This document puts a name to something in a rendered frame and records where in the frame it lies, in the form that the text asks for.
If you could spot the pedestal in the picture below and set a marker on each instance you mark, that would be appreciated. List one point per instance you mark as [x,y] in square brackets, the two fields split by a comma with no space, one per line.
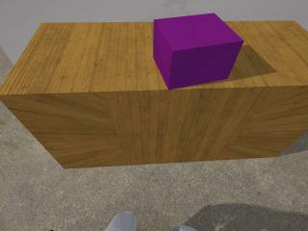
[93,96]

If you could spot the left robot thigh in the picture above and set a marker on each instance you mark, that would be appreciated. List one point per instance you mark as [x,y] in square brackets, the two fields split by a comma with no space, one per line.
[123,221]

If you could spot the carton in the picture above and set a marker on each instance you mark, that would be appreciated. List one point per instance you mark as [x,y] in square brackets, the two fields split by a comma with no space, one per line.
[194,49]

